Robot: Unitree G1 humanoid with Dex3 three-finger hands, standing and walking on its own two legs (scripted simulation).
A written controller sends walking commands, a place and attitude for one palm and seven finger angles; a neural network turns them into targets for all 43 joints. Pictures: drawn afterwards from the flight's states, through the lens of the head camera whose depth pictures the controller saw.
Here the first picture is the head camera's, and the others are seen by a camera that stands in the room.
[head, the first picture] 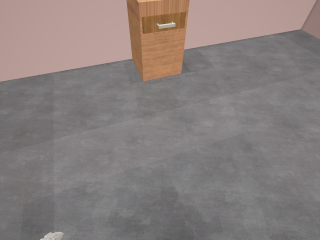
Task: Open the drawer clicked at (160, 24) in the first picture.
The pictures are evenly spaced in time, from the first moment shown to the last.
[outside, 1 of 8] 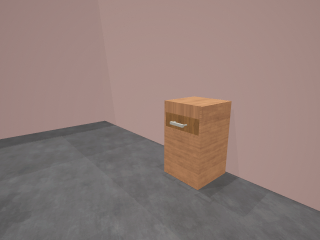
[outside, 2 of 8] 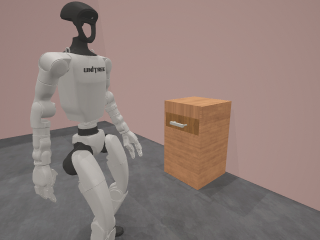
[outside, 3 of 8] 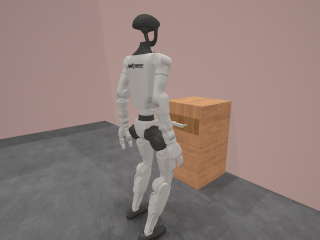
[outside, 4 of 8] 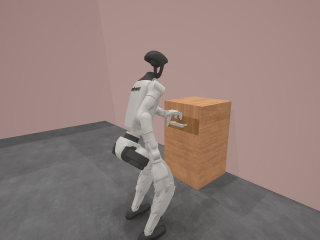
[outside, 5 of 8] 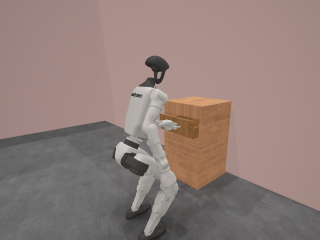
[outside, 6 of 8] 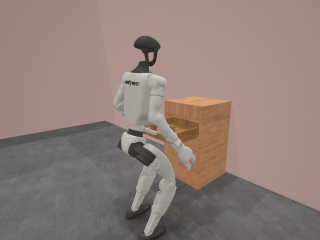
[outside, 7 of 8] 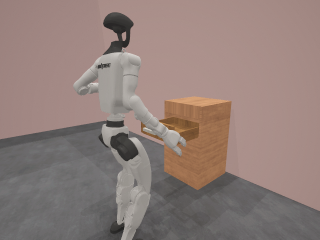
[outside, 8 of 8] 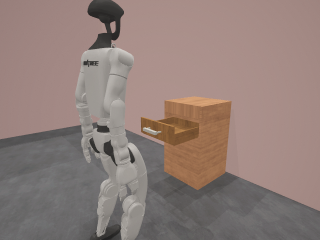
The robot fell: no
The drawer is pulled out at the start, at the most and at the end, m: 0.00 0.30 0.30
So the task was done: yes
